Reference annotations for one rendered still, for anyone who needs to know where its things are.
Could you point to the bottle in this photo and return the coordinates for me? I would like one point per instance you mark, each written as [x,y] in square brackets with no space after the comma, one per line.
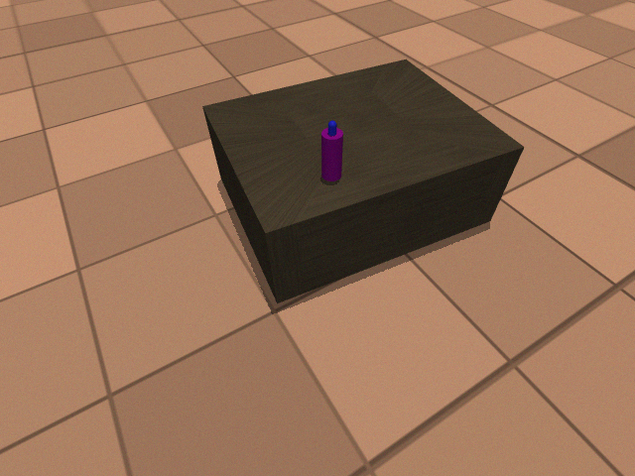
[331,152]

